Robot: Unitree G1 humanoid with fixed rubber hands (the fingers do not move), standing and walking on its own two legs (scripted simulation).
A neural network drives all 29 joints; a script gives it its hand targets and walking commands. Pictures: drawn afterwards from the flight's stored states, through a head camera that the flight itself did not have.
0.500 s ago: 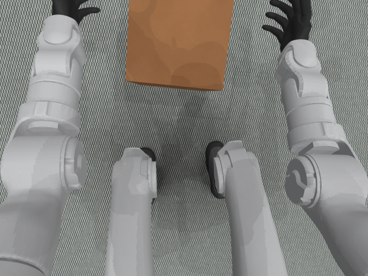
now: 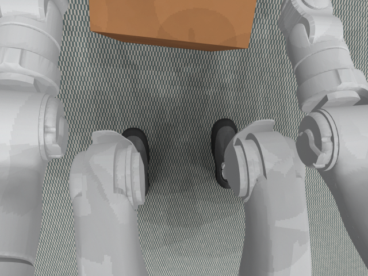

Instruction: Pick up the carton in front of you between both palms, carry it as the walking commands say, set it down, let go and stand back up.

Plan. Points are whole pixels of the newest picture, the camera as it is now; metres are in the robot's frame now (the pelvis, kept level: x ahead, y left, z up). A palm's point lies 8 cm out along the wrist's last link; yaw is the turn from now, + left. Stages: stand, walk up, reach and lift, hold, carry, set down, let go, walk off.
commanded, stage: reach and lift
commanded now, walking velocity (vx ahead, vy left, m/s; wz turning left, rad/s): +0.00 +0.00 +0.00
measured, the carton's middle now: out of the picture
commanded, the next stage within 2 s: none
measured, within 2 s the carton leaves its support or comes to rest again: leaves its support in 0.72 s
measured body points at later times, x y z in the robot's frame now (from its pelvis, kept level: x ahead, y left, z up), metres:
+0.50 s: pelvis -0.01 +0.00 +0.00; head +0.37 +0.02 +0.23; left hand +0.58 +0.16 -0.19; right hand +0.55 -0.14 -0.18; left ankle +0.10 +0.12 -0.34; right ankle +0.12 -0.13 -0.34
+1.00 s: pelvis +0.00 +0.00 +0.02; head +0.31 +0.03 +0.35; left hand +0.55 +0.17 -0.08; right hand +0.53 -0.13 -0.07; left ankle +0.10 +0.12 -0.34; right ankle +0.12 -0.14 -0.34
